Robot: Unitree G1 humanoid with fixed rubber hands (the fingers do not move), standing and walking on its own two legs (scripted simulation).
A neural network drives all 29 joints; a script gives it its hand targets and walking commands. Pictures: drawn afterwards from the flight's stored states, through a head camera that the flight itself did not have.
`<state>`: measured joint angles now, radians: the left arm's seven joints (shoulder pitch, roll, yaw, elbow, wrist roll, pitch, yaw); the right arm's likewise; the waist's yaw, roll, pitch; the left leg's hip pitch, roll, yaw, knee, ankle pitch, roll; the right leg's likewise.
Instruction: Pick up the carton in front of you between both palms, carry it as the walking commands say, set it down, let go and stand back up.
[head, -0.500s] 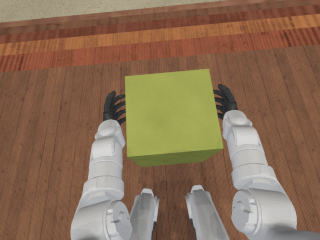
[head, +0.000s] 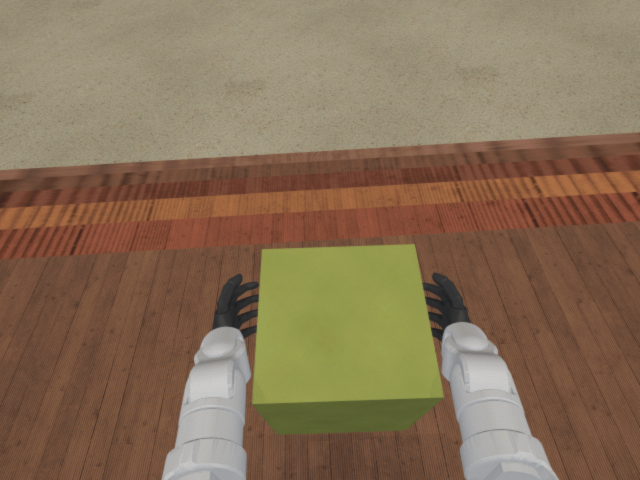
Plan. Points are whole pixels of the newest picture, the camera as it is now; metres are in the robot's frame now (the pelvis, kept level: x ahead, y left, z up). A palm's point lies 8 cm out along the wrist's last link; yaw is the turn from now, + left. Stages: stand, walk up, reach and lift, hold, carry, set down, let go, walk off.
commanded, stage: reach and lift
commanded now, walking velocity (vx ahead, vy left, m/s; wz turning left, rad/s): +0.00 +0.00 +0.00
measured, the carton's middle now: (340, 347) +0.33 +0.00 -0.09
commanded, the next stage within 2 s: hold in 1.24 s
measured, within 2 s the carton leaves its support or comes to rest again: neither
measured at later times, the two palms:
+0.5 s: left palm (210, 325) +0.30 +0.15 +0.06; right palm (471, 328) +0.29 -0.15 +0.05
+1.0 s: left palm (208, 315) +0.30 +0.15 +0.07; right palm (472, 315) +0.30 -0.15 +0.06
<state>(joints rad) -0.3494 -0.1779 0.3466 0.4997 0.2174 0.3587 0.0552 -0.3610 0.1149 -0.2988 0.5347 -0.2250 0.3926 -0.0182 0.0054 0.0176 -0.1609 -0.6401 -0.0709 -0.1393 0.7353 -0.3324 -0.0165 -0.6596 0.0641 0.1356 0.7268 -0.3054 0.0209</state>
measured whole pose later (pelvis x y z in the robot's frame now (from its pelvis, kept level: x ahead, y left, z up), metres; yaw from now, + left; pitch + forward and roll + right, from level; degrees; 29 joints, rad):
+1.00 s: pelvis +0.01 +0.00 +0.03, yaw +0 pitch -4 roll +0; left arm -0.29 -0.16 0.27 0.34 0.30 0.64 0.00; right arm -0.27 0.15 -0.23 0.33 -0.29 0.68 -0.01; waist 0.00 0.01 -0.02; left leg -0.10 -0.04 -0.14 0.39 -0.22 -0.01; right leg -0.11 0.04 0.13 0.38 -0.19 0.01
